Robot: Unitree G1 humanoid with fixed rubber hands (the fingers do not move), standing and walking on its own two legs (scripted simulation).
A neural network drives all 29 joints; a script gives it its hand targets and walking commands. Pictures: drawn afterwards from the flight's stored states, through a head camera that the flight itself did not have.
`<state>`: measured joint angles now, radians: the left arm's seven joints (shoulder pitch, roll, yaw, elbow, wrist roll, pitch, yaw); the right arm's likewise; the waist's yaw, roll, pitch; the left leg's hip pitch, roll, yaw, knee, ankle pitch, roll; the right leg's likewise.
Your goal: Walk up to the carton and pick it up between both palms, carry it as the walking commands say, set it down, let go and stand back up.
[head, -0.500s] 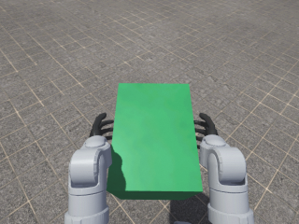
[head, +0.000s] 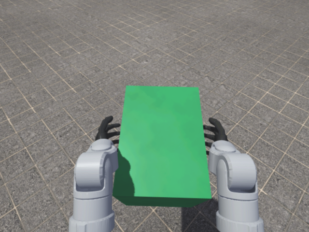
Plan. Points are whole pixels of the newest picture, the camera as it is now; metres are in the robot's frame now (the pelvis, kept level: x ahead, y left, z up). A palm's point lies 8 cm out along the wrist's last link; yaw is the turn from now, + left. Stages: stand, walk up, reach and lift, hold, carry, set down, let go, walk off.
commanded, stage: carry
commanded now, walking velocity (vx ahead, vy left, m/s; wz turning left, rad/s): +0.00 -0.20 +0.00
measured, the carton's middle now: (160, 149) +0.34 -0.02 +0.02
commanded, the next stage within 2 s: none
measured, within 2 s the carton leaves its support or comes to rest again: neither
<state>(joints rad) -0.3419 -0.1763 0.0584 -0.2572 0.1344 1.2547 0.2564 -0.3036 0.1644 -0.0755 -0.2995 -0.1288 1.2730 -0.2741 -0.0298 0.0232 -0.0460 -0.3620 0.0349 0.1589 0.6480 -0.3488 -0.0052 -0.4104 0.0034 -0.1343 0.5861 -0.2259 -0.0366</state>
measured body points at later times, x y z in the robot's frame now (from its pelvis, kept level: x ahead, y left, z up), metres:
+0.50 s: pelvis -0.04 -0.13 +0.00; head -0.03 -0.15 +0.45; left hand +0.27 -0.02 +0.10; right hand +0.25 -0.29 +0.08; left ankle -0.01 +0.04 -0.69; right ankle +0.01 -0.21 -0.72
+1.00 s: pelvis -0.06 -0.22 +0.02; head -0.03 -0.18 +0.47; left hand +0.25 -0.08 +0.10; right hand +0.24 -0.36 +0.12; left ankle -0.08 -0.10 -0.72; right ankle -0.08 -0.34 -0.65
